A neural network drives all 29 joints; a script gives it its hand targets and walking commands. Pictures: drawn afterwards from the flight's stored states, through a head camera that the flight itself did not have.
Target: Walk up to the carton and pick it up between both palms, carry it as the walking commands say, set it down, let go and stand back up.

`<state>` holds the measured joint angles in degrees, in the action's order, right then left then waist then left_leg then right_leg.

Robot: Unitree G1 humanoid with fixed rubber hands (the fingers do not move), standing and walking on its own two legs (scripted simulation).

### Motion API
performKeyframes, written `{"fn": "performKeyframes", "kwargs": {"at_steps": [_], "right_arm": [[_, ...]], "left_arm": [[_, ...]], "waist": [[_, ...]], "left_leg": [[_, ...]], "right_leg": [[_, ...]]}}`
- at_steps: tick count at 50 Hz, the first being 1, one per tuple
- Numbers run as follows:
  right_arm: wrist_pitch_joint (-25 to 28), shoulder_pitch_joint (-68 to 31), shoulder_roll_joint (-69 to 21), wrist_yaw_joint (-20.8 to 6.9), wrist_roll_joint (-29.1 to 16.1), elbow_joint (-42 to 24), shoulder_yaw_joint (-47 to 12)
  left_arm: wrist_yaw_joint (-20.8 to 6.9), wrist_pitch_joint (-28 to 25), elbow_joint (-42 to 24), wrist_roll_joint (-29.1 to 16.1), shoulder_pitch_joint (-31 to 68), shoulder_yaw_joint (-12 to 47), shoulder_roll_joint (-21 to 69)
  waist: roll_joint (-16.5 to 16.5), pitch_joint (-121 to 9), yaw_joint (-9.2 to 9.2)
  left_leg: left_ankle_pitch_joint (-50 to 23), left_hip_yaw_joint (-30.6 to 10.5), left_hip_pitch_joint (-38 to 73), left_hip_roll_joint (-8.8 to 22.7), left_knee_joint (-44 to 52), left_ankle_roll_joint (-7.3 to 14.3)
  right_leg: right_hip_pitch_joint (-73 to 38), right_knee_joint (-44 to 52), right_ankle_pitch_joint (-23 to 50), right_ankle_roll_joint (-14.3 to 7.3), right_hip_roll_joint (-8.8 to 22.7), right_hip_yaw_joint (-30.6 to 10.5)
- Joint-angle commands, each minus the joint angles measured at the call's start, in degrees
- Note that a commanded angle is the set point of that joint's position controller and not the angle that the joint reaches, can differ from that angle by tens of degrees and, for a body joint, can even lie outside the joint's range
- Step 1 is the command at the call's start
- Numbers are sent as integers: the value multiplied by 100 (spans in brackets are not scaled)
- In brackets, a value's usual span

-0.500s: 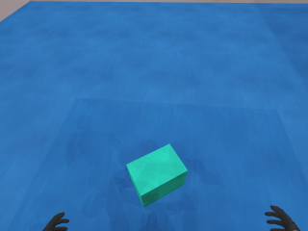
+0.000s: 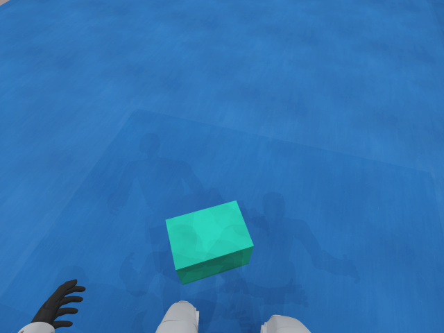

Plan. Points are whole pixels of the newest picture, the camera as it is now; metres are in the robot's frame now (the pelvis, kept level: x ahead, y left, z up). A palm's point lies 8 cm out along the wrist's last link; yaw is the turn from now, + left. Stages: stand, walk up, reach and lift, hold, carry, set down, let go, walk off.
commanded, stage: walk up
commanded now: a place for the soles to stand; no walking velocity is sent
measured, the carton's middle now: (209, 243) +0.49 +0.08 -0.63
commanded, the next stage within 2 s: reach and lift in 1.72 s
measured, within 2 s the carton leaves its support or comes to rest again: neither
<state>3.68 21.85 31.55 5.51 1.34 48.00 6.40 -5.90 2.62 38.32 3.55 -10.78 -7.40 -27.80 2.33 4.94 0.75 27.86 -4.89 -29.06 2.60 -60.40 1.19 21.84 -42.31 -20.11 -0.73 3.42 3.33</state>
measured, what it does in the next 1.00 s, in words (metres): steps to the right, turning left: left foot, then right foot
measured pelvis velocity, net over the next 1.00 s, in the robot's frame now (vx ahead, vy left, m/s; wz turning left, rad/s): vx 0.08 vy -0.09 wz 0.41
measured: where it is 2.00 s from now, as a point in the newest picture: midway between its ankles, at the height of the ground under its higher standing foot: outside the picture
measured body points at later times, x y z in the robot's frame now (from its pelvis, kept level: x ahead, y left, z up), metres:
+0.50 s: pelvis +0.08 -0.10 -0.01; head +0.12 -0.10 +0.44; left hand +0.10 +0.26 -0.08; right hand +0.31 -0.39 -0.09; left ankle +0.05 +0.05 -0.67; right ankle +0.15 -0.21 -0.71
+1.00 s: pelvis +0.08 -0.09 +0.00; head +0.10 -0.08 +0.45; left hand +0.04 +0.26 -0.09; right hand +0.33 -0.34 -0.09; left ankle +0.06 +0.03 -0.71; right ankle +0.15 -0.21 -0.71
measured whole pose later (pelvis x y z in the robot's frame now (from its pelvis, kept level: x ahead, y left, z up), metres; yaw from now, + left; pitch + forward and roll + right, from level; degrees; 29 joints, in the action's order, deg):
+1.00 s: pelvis +0.08 -0.09 +0.00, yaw +23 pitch -1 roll -1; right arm 0.8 9.9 26.2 -0.8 0.6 48.8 1.8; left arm 0.6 -2.8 48.6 0.2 -11.1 -1.2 -25.9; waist -1.1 3.1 -1.2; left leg 19.6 -3.7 -20.7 -1.1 -41.6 0.3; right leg 18.8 -40.3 -19.8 1.2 5.0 5.7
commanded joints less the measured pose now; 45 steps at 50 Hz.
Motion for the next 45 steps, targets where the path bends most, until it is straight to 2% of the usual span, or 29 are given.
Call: {"fn": "performKeyframes", "kwargs": {"at_steps": [1,5,7,8,9,10,11,13,16,17,18,19,20,21,22,23,25,29,32,33,34,35,36,37,39,41,42,43,45], "right_arm": [[111,621,1045,-129,-55,-180,242],[175,255,560,-323,-106,-443,100],[257,341,417,-330,-81,-510,56],[291,497,509,-300,-6,-545,87],[324,754,877,-247,95,-647,191],[296,647,1458,-212,37,-857,324],[249,597,1292,-200,-123,-837,334],[200,209,1042,-166,-136,-933,201],[102,-469,862,-291,-86,-1148,80],[27,-560,866,-337,-95,-1198,78],[-49,-578,752,-374,-100,-1267,49],[-126,-602,521,-399,-112,-1378,0],[-197,-601,268,-390,-114,-1454,-51],[-291,-809,561,-359,-120,-1441,64],[-310,-712,655,-367,-136,-1395,102],[-309,-531,650,-397,-134,-1308,130],[-301,-364,612,-516,-118,-1147,152],[-311,-665,452,-619,-119,-1053,114],[-254,-375,426,-645,-66,-807,92],[-226,-283,489,-637,-1,-759,102],[-192,-417,897,-617,61,-839,169],[-191,-596,1199,-615,5,-977,200],[-181,-621,1086,-607,-25,-934,181],[-183,-907,965,-563,-58,-900,95],[-252,-1400,674,-545,-163,-839,-65],[-321,-1196,449,-572,-159,-699,-147],[-322,-1085,482,-574,-145,-529,-128],[-305,-934,488,-591,-127,-367,-122],[-254,-984,576,-614,-67,-246,-102]], "left_arm": [[105,-112,-497,-14,61,-335,-1184],[192,-222,-455,-63,-389,-161,-1173],[250,-240,-402,-213,-422,-49,-1090],[287,-263,-394,-286,-563,47,-861],[310,-294,-501,-313,-621,149,-517],[336,-268,-611,-334,-635,141,-580],[413,-208,-511,-255,-536,40,-981],[447,-248,-452,-269,-607,36,-939],[459,-372,-177,-371,-1130,52,-730],[487,-412,-84,-378,-1226,40,-725],[525,-454,-71,-336,-1216,2,-905],[569,-502,-104,-259,-1195,-36,-1209],[607,-546,-213,-243,-1093,-88,-1601],[617,-565,-216,-264,-959,-144,-1737],[672,-584,-252,-277,-763,-130,-1705],[710,-576,-267,-290,-573,-94,-1569],[713,-578,-225,-229,-439,-88,-1521],[702,-574,-217,-196,-544,-79,-1539],[690,-498,-174,-282,-410,16,-1408],[702,-463,-97,-296,-555,83,-1213],[707,-454,-112,-352,-565,181,-883],[748,-429,-105,-407,-300,201,-919],[762,-416,-12,-401,-194,168,-1040],[754,-455,126,-426,-393,183,-947],[756,-585,437,-355,-771,196,-925],[737,-668,462,-231,-452,115,-1481],[725,-676,456,-238,-220,136,-1514],[718,-670,447,-259,4,182,-1451],[703,-621,521,-292,159,294,-1177]], "waist": [[816,-20,-148],[688,-42,-277],[443,-290,-21],[118,-490,126],[-744,-774,269],[-1322,-674,200],[-544,-655,213],[-490,-385,40],[-1238,-445,-236],[-1170,-525,-321],[-955,-556,-370],[-213,-525,-385],[710,-600,-388],[702,-448,-425],[433,-198,-299],[377,-110,-198],[748,-142,-180],[1034,-445,-317],[873,-675,-39],[491,-673,28],[-761,-595,-2],[-1272,-491,78],[-938,-490,116],[-848,-505,-73],[-764,-554,-371],[279,-397,-190],[324,-272,-56],[242,-213,68],[-102,-172,36]], "left_leg": [[-100,630,-385,143,242,-107],[-397,795,713,-132,1553,45],[-1246,896,1832,-423,2697,168],[-1286,487,2609,-395,3147,296],[-1196,-1178,3289,634,3657,670],[-1968,-3347,3364,2044,3776,1587],[-2302,-3105,2977,2111,3463,1837],[-3367,-2022,2204,1559,2980,1581],[-5294,-718,1008,729,2427,1082],[-4996,-574,667,539,2162,945],[-3932,-527,416,286,1858,717],[-2701,-324,76,-143,1201,485],[-767,37,-388,-833,5,165],[870,-366,-453,-729,-979,102],[701,-529,-669,-504,-1272,75],[484,-477,-671,-339,-1086,39],[266,-148,-422,-226,-267,-6],[268,529,138,-312,665,-15],[-599,872,1277,-555,2105,123],[-510,564,1623,-542,2574,209],[-559,-1215,1636,386,3086,596],[-916,-2514,1166,1219,3480,1281],[-1341,-2320,1012,1234,3357,1490],[-1789,-1893,837,1099,3020,1460],[-1719,-927,387,451,2512,850],[-945,-200,304,-267,1619,242],[-516,66,598,-311,1519,172],[-564,108,885,-223,1751,193],[-870,-504,1047,-25,2559,371]], "right_leg": [[-373,2348,-1533,-1261,1224,-1574],[-248,2119,133,-1379,1474,-1227],[-59,1287,1102,-1101,1327,-675],[278,429,1733,-815,1113,-341],[1008,-956,1444,-305,645,86],[2058,-1427,-1066,104,-77,9],[1765,-1928,-1349,133,271,-620],[1401,-1714,-1205,47,362,-671],[-98,-475,-314,-126,88,21],[-605,-2,202,-150,-96,245],[-841,365,544,-231,-158,192],[-847,895,849,-392,386,-580],[-651,1782,917,-1123,2036,-2677],[-336,2053,1090,-1708,2659,-3285],[-353,1873,1275,-1781,2528,-2997],[-383,1661,1252,-1598,2235,-2455],[-426,1399,1208,-1209,1675,-1515],[-560,1216,1769,-1220,1648,-1059],[-132,697,1254,-881,1406,-555],[180,249,681,-665,1278,-381],[881,-507,-192,-175,749,15],[944,-913,-1508,70,48,198],[622,-1252,-1664,68,138,-148],[284,-944,-1352,40,120,-183],[-562,559,-237,-147,104,-186],[-297,1647,-534,-682,1228,-1743],[-11,1740,-251,-939,1565,-1857],[214,1654,-290,-895,1480,-1638],[369,1217,-383,-429,834,-832]]}}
